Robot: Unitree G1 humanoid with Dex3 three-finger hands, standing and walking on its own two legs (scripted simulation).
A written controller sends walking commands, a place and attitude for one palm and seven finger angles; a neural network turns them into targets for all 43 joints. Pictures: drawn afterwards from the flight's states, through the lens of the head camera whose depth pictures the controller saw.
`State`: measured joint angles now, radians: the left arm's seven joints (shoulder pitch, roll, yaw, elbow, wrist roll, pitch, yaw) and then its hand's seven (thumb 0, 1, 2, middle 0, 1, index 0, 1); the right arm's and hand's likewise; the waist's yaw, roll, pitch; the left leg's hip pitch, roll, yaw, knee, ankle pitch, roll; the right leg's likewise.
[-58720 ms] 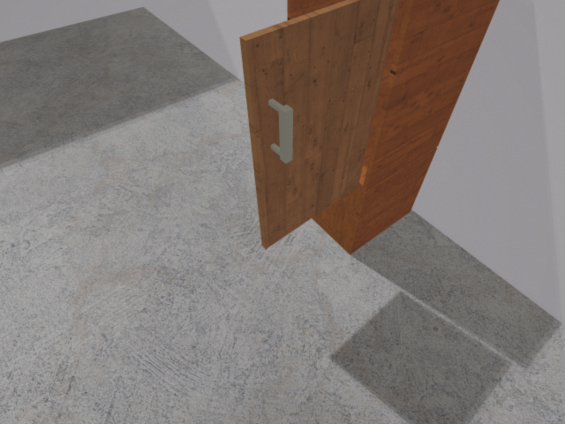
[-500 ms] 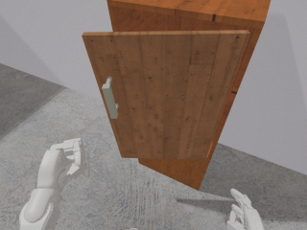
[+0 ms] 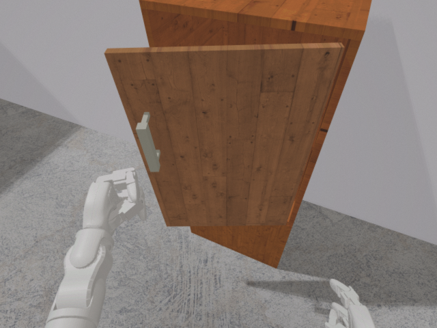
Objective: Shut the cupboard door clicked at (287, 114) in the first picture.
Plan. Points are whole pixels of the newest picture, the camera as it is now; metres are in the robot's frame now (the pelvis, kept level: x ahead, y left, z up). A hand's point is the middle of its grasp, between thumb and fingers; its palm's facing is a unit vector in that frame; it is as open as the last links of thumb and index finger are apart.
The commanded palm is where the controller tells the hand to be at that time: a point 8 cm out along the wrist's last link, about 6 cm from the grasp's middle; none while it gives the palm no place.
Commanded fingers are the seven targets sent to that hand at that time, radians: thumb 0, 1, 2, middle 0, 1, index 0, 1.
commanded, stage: bring the fist close to the handle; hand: left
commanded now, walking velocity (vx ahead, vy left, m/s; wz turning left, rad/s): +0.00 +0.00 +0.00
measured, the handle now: (150, 142) +0.45 +0.17 +0.09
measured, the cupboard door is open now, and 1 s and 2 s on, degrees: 25 25 7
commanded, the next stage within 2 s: push the door shut along its arc in 0.74 s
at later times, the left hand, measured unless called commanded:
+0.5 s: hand (153, 177) +0.36 +0.14 +0.10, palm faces +0.05 -1.00 -0.01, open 3.1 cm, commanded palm +0.33 +0.20 +0.10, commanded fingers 0.00 0.90 0.90 -1.30 -1.50 -1.30 -1.50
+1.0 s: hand (152, 174) +0.36 +0.15 +0.10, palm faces +0.03 -1.00 -0.03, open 3.1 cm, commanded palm +0.35 +0.20 +0.10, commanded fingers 0.00 0.90 0.90 -1.30 -1.50 -1.30 -1.50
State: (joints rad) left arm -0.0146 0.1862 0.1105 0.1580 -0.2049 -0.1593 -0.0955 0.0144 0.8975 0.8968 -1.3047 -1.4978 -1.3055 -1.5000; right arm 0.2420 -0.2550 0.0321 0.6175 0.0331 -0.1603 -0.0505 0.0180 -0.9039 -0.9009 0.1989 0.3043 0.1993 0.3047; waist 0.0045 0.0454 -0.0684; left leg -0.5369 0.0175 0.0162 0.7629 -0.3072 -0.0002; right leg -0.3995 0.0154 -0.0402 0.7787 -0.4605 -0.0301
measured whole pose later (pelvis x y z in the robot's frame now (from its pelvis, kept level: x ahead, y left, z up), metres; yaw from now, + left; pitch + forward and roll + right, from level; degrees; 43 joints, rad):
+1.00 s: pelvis -0.01 +0.00 +0.00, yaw -1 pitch +5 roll +0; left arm -0.33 0.19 0.13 0.52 -0.17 -0.24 -0.05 0.01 0.90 0.90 -1.31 -1.50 -1.31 -1.50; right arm 0.24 -0.25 0.03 0.64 0.03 -0.08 -0.04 0.02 -0.90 -0.90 0.20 0.30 0.20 0.30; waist -0.02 0.04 -0.07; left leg -0.56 0.03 0.03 0.75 -0.29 0.00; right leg -0.43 0.02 -0.03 0.77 -0.44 -0.03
